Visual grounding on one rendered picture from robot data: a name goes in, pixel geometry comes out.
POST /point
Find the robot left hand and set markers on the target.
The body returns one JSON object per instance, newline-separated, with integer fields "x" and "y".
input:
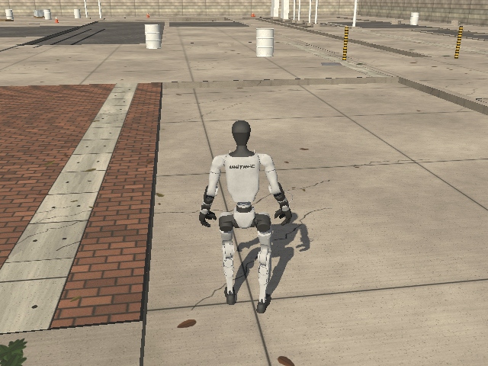
{"x": 208, "y": 216}

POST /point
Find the robot left upper arm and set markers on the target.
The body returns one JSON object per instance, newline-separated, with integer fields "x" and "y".
{"x": 217, "y": 163}

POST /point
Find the left robot forearm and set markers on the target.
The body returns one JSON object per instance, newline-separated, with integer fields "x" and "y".
{"x": 207, "y": 202}

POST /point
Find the robot right hand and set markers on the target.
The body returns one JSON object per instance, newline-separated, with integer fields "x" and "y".
{"x": 282, "y": 214}

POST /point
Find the right robot shin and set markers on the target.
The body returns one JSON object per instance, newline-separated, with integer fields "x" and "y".
{"x": 264, "y": 274}

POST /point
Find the robot right upper arm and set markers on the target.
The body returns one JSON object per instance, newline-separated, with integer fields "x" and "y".
{"x": 270, "y": 171}

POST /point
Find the right robot forearm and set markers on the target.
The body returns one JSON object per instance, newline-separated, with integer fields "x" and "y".
{"x": 281, "y": 199}

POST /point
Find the right robot thigh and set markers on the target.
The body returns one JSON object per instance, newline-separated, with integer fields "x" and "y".
{"x": 263, "y": 225}

